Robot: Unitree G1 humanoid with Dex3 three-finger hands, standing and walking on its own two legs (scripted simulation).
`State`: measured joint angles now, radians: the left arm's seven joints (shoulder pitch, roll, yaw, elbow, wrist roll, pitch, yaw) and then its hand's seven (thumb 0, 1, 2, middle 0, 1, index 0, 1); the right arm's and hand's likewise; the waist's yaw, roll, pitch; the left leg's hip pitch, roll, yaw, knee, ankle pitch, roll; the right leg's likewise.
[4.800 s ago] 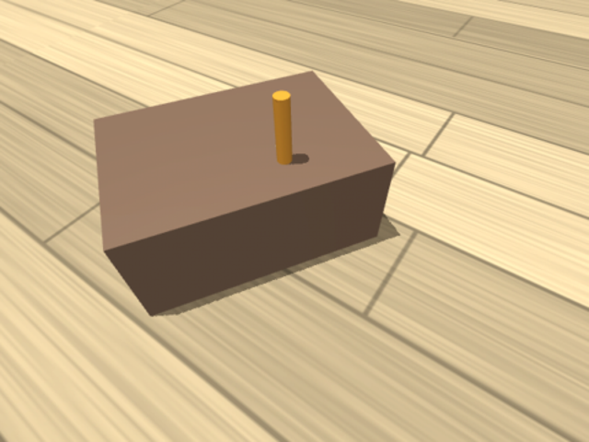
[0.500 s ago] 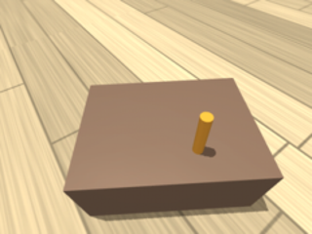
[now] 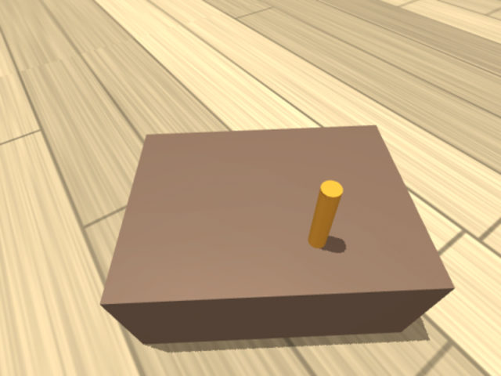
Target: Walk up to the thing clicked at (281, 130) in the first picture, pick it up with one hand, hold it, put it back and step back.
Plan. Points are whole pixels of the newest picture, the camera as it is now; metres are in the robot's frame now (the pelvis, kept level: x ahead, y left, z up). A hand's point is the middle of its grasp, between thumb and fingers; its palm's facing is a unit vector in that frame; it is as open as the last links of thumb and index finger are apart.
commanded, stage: stand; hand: right
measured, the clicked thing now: (323, 217) +0.55 -0.20 -0.24
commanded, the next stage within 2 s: go down in 1.78 s
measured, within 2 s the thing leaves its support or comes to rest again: neither
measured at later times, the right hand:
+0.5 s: hand out of the picture +0.06 -0.26 -0.16, palm faces -0.01 +0.95 -0.32, open 7.4 cm
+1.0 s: hand out of the picture +0.07 -0.26 -0.16, palm faces -0.02 +0.94 -0.33, open 7.4 cm
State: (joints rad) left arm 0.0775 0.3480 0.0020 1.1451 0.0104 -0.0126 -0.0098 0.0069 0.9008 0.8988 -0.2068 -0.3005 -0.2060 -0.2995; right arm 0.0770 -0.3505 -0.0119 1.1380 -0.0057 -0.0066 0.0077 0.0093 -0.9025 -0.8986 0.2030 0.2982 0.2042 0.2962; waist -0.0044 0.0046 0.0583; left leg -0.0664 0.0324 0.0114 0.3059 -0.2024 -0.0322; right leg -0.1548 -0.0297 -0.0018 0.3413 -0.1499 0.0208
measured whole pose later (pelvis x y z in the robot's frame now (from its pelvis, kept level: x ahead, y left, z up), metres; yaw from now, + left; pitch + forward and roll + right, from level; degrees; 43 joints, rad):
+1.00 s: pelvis +0.00 -0.01 +0.00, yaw +0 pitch -2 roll +0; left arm 0.09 0.35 0.00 1.13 0.01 -0.01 -0.01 0.01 0.90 0.90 -0.21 -0.30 -0.21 -0.30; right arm 0.13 -0.35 0.00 1.13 -0.01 -0.01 0.01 0.01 -0.90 -0.90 0.20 0.30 0.20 0.30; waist 0.00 0.01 0.05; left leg -0.07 0.05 0.01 0.31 -0.21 -0.05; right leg -0.16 -0.01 -0.01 0.35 -0.16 0.01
